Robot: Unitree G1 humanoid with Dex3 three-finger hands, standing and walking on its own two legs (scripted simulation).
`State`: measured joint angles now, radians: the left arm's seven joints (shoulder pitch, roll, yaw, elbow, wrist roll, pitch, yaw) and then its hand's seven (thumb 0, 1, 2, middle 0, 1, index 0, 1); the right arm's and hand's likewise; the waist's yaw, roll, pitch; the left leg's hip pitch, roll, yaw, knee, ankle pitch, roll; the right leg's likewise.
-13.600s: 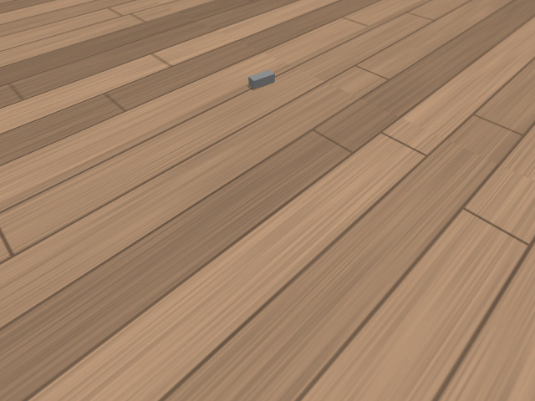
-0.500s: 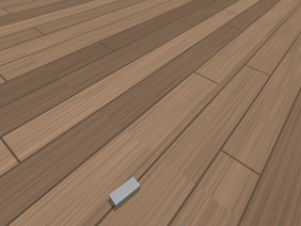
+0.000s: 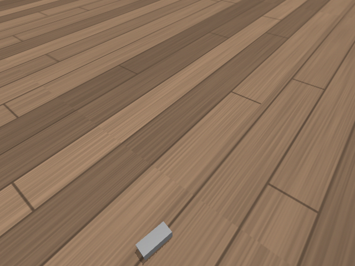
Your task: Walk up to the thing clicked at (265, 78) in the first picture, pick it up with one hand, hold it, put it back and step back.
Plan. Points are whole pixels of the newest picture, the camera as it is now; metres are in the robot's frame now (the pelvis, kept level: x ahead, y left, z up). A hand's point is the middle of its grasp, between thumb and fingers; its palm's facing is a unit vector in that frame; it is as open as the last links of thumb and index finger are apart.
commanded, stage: stand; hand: left
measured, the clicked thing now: (154, 240) +0.43 +0.15 -0.75
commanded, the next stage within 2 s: walk up in 1.96 s
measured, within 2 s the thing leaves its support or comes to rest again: neither
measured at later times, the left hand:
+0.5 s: hand out of the picture +0.08 +0.24 -0.15, palm faces -0.02 -0.94 -0.33, open 7.4 cm
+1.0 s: hand out of the picture +0.08 +0.24 -0.15, palm faces -0.01 -0.94 -0.34, open 7.4 cm
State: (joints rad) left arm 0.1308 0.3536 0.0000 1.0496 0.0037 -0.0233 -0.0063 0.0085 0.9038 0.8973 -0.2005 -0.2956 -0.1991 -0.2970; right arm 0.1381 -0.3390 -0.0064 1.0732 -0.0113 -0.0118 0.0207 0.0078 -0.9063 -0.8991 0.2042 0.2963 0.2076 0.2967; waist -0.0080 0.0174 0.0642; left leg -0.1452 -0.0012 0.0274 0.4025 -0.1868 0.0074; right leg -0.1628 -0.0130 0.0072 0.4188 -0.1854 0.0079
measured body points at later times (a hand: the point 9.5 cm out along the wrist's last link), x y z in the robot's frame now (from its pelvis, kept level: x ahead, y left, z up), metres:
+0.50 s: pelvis +0.00 -0.01 +0.00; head +0.01 -0.01 +0.45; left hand +0.08 +0.29 -0.13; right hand +0.07 -0.31 -0.13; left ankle +0.02 +0.12 -0.74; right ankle +0.03 -0.12 -0.74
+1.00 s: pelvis +0.01 -0.01 +0.01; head +0.02 -0.01 +0.45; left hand +0.08 +0.29 -0.13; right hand +0.09 -0.31 -0.13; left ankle +0.02 +0.12 -0.74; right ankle +0.03 -0.12 -0.74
